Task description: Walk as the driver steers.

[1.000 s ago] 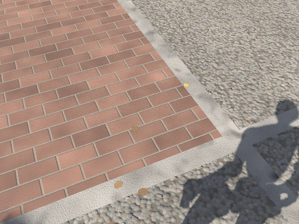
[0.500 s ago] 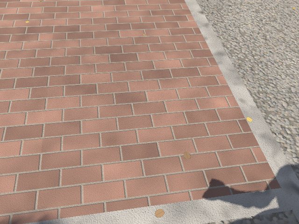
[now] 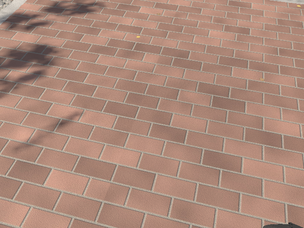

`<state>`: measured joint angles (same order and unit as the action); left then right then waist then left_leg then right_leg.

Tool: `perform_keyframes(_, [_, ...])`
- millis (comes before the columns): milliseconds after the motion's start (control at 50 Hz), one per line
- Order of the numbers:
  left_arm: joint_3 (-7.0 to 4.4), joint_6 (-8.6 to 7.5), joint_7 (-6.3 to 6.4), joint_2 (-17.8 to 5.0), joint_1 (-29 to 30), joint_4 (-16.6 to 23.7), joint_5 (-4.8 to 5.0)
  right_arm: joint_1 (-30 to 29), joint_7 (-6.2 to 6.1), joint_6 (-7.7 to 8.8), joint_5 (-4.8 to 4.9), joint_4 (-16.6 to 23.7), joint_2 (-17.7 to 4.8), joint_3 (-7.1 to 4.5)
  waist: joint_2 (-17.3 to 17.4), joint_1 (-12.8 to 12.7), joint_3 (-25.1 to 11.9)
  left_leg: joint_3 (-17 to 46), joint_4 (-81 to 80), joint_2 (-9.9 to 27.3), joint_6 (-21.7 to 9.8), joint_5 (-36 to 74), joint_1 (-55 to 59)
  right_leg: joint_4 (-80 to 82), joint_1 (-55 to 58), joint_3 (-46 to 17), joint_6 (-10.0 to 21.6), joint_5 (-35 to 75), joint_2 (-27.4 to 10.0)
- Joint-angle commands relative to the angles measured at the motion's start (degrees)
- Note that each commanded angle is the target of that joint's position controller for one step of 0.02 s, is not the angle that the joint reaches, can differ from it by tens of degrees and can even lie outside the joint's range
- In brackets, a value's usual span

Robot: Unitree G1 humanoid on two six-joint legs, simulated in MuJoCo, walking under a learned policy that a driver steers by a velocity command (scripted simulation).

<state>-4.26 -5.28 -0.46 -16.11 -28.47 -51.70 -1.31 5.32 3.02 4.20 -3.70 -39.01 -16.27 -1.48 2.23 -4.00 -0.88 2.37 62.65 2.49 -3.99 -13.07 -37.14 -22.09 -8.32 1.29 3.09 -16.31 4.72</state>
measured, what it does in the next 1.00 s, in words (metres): walks ahead, turning right: left foot, then right foot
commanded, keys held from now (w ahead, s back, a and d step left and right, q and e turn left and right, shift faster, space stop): w+e+shift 0.16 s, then e+shift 0.56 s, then shift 0.28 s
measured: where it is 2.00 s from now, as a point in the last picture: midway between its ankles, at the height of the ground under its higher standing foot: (248, 153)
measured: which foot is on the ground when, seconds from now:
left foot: up 0.00-0.16, down 0.18-0.56, up 0.58-1.00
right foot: down 0.00-0.18, up 0.20-0.54, down 0.56-1.00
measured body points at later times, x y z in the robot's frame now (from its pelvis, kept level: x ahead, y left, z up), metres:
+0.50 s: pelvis +0.38 +0.00 -0.01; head +0.43 -0.02 +0.44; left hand +0.68 +0.18 -0.09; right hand +0.28 -0.27 -0.13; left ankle +0.32 +0.14 -0.74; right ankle +0.52 -0.12 -0.70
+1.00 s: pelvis +0.53 -0.03 +0.00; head +0.55 -0.06 +0.45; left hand +0.80 +0.11 -0.11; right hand +0.46 -0.33 -0.11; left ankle +0.67 +0.06 -0.70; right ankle +0.55 -0.11 -0.74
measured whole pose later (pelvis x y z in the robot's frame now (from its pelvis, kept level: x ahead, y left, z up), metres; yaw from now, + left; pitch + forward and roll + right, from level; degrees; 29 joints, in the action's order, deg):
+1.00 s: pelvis +0.53 -0.03 +0.00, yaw -43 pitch +1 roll +1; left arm -4.0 2.8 -0.4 -16.3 -14.2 -40.1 -1.5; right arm 9.8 -1.5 -3.4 -1.1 -40.9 -16.3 -2.0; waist 0.5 -2.4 2.6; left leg 4.4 48.2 0.8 1.6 -19.8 -27.4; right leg -24.8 -17.9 -11.4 5.9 -5.5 11.8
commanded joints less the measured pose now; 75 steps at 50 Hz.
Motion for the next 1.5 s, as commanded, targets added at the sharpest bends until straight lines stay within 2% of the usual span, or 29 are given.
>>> perform_keyframes(20, [-0.46,-1.84,-0.14,-4.98,6.75,5.57,0.6,-5.74,1.22,0.95,0.46,6.97,-0.48,1.74,-4.22,4.86,7.82,-0.05,-16.95,2.63,2.74,8.12,2.61,17.9,-11.61,-16.41,9.64,3.18,-12.37])
perform_keyframes(120, [-1.29,-1.65,-0.84,-9.72,1.28,4.16,1.69,-7.87,0.13,1.33,1.49,6.31,-3.64,0.91,-4.16,3.65,3.87,-4.02,-29.06,-2.84,2.31,11.45,20.24,11.82,-4.65,-13.7,7.19,30.83,-13.33])
perform_keyframes(160, [-1.71,-1.06,-0.77,-11.71,0.11,3.26,1.62,5.56,-1.68,1.8,0.7,2.18,-6.7,-0.87,-3.47,9.99,-5.68,-4.82,-31.51,-5.02,1.07,5.85,37.79,-10.78,-4.48,-10.9,5.24,41.72,-10.08])
perform_keyframes(180, [-1.42,-1.09,-0.83,-10.09,1.57,4.13,1.88,14.6,-3.14,2.21,-0.54,1.0,-10.21,-2.18,-3.05,14.33,-10.12,2.34,-31.74,3.43,-0.1,0.52,49.97,-27.14,-14.4,-10.09,3.74,31.13,-6.61])
perform_keyframes(200, [0.64,-1.04,-0.21,-0.07,-0.86,6.48,2.68,21.34,-4.14,2.25,-2.54,0.68,-14.45,-3.08,8.29,12.59,-18.31,24.18,-33.56,23.46,-2.04,-2.13,62.21,-47.71,-27.12,-6.06,2.44,-11.71,-2.62])
perform_keyframes(220, [0.24,-0.2,0.7,-2.76,-2.61,8.63,3.94,20.17,-3.85,1.57,-1.22,1.2,-14.87,-3.52,12.94,10.74,-24.05,41.54,-40.42,28.87,-6.89,5.46,60.66,-58.5,-32.75,-5.19,2.19,-12.36,-1.58])
perform_keyframes(260, [-0.34,1.56,0.87,-4.22,6.04,8.14,1.78,12.23,-3.12,1.85,0.56,0.88,-4.62,-1.3,2.39,8.31,-7.72,19.71,-38.08,21.28,-5.24,27.8,46.4,-55.69,-35.83,-4.14,1.24,-5.11,-6.92])
perform_keyframes(300, [-0.8,3.53,-0.34,-2.7,6.9,7.95,0.29,11.13,-3.17,1.92,1.47,-0.93,-1.91,-0.51,2.87,5.08,-2.37,6.84,-40.26,15.58,-2.36,40.24,36.82,-51.41,-31.84,-3.65,-0.13,-5.24,-8.46])
perform_keyframes(320, [-0.7,4.43,-0.69,-1.06,5.84,8.9,0.21,11.25,-3.14,2.36,1.93,-1.62,-2.42,-0.59,7.5,3.32,-1.92,4.62,-39.95,16.98,-2.84,44.93,35.07,-49.93,-31.54,-3.43,-0.96,-5.33,-8.36])
perform_keyframes(460, [0.63,5.48,-4.01,-0.48,15.26,14.2,-0.38,3.67,-4.25,2.32,3.89,-2.59,-5.6,-2.24,4.68,-0.31,0.35,-15.36,-42.54,10.01,1.0,35.1,23.19,-18.16,-13.92,5.64,0.14,19.64,-4.09])
perform_keyframes(520, [-0.6,5.8,-3.52,-4.2,8.7,13.13,-1.2,5.32,-4.24,1.47,5.06,-2.4,-9.08,-3.59,2.15,-3.33,-3.73,-15.44,-26.7,12.15,1.81,45.54,26.28,-16.02,-4.39,6.89,4.24,16.09,-0.53])
perform_keyframes(540, [-1.52,5.51,-2.83,-6.16,2.81,11.83,-1.58,5.3,-3.98,0.78,5.28,-1.94,-9.58,-3.78,0.82,-6.03,-6.48,-14.97,-15.11,11.78,2.72,40.34,24.01,-13.39,2.86,5.43,6.19,15.97,0.47])
perform_keyframes(560, [-2.41,5.08,-1.64,-8.56,0.51,10.49,-1.59,6.98,-3.54,0.03,4.39,-2.38,-7.53,-3.28,-3.91,-6.49,-5.95,-14.5,-0.95,7.59,4.38,12.95,17.18,-9.28,8.98,0.91,7.5,19.83,-1.03])
perform_keyframes(580, [-3.48,5.62,-0.58,-14.6,5.57,12.34,-0.06,12.78,-3.05,-1.17,2.52,-1.71,-2.35,-2.23,-15.64,-0.29,-3.29,-15.44,21.37,-1.35,6.73,-27.0,4.48,-12.93,11.9,-16.19,10.18,57.2,-12.93])
perform_keyframes(600, [-4.77,5.66,-0.91,-19.86,5.52,16.46,1.17,20.72,-3.55,-2.35,2.3,1.31,-5.05,-2.35,-14.79,1.27,-20.06,-1.51,29.29,-4.47,8.65,-26.69,-1.5,-5.82,23.42,-39.28,21.75,63.26,-24.43])
perform_keyframes(620, [-4.8,6.52,-0.43,-17.49,10.57,18.53,1.56,18.97,-4.15,-2.93,1.44,0.45,-7.22,-2.09,-7.9,1.11,-19.94,2.26,27.09,-2.0,7.91,-21.5,-3.25,0.73,20.32,-42.2,22.18,36.93,-24.04])
perform_keyframes(640, [-3.57,7.05,0.01,-13.15,13.45,18.62,1.48,14.22,-4.41,-3.3,1.29,0.91,-8.8,-2.32,-3.53,1.81,-10.63,2.65,20.85,-0.38,7.5,-17.31,-3.06,3.61,10.51,-37.37,19.49,22.9,-20.59])
perform_keyframes(680, [-2.4,7.02,0.31,-9.39,15.39,17.2,1.34,10.62,-4.94,-4.35,0.73,1.51,-8.15,-2.22,-2.87,4.32,-2.98,2.58,9.45,1.32,7.16,-13.44,1.46,4.88,-0.29,-29.94,13.93,21.61,-13.92])
perform_keyframes(760, [-2.71,6.36,-0.03,-10.22,14.58,15.91,0.63,10.61,-4.95,-6.34,1.44,0.56,-5.4,-1.52,-0.46,4.67,-5.97,1.67,1.08,0.22,7.3,-9.47,8.38,2.13,-4.87,-24.29,10.07,33.02,-10.63])
perform_keyframes(860, [-2.21,7.08,0.35,-8.86,13.5,15.2,0.49,5.49,-4.87,-7.2,2.23,2.01,-4.57,-1.56,-5.13,2.45,-5.05,2.05,-5.11,-0.26,6.72,-4.4,6.88,4.8,-5.61,-26.32,6.75,14.78,-9.45])
perform_keyframes(940, [-1.78,7.55,0.27,-7.79,12.69,14.7,-0.02,3.35,-4.64,-7.11,2.43,2.18,-4.38,-1.57,-7.51,1.07,-2.05,1.83,-11.57,-1.33,5.96,-5.5,7.64,6.16,-4.95,-28.52,7.32,3.87,-9.15])
perform_keyframes(1040, [-1.29,7.72,0.0,-7.75,13.22,13.94,-0.65,5.32,-4.76,-6.03,3.58,1.7,-4.53,-1.44,-9.17,1.57,-1.48,0.16,-23.18,-4.33,3.66,-10.52,16.47,3.63,-4.9,-30.49,8.4,11.26,-9.83])
perform_keyframes(1080, [-1.08,7.9,0.06,-7.47,12.33,12.81,0.01,10.78,-4.46,-4.98,2.63,0.07,-3.41,-1.08,-7.58,4.53,-3.27,-1.81,-35.39,-5.6,1.47,-9.39,28.18,4.37,-10.49,-31.16,7.56,-16.82,-7.0])
perform_keyframes(1100, [-0.62,7.6,0.36,-6.1,12.98,12.94,0.36,13.26,-4.61,-4.45,2.09,-0.9,-3.94,-1.23,-5.35,6.38,-1.09,0.45,-41.67,-3.74,-0.21,-11.37,35.29,2.74,-18.52,-29.67,4.99,-26.26,-4.27])
perform_keyframes(1120, [0.31,6.97,0.55,-2.37,12.99,13.71,0.5,16.22,-5.08,-3.84,1.66,-1.08,-7.54,-1.73,4.64,7.4,-0.75,14.49,-49.18,8.33,-2.38,-25.56,40.61,-13.03,-26.63,-21.85,1.88,-26.66,0.0])
perform_keyframes(1140, [0.26,5.9,0.37,-3.32,18.83,16.07,1.01,16.15,-4.78,-3.39,0.97,-2.0,-14.3,-3.62,12.55,9.04,5.14,35.08,-57.92,17.88,-7.18,-37.04,37.23,-24.37,-37.72,-10.55,0.54,-13.38,7.69])
perform_keyframes(1160, [-0.6,4.99,0.19,-7.25,22.41,16.79,-0.85,14.47,-4.44,-2.96,1.42,-2.97,-11.7,-3.69,2.3,7.09,9.94,32.65,-57.26,17.4,-6.98,-33.79,33.09,-29.0,-39.38,-14.12,0.12,-4.04,1.68])
perform_keyframes(1240, [-0.33,3.97,-2.55,-6.12,16.48,13.28,-1.46,11.23,-2.8,-0.73,3.04,-2.86,-7.4,-2.77,4.49,3.64,3.27,18.58,-55.72,8.68,-4.37,-21.4,32.51,-37.7,-35.05,-8.43,-2.75,5.66,-1.01])
perform_keyframes(1500, [1.77,2.99,-3.76,-3.41,37.34,19.33,-0.51,26.7,-2.77,1.29,2.73,-9.45,-6.85,-3.2,4.58,11.52,9.4,12.5,-59.77,10.71,-7.25,-2.86,39.1,-15.64,-34.95,1.22,-2.38,10.42,-7.51])
Velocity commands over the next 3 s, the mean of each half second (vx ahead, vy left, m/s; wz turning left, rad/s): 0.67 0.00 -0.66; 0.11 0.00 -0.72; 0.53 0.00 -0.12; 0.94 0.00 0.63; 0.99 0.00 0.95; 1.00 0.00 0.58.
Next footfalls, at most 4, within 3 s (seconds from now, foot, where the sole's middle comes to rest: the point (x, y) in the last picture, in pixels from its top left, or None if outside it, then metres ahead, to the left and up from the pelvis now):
0.18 left None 0.36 0.14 -0.77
0.56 right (196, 211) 0.58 -0.13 -0.77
1.10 left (163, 192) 0.67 0.03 -0.77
1.60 right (250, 189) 0.71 -0.38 -0.77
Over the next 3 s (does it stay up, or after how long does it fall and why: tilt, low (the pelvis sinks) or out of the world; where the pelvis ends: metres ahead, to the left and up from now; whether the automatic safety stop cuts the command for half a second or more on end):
stays up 1.79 -0.53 -0.03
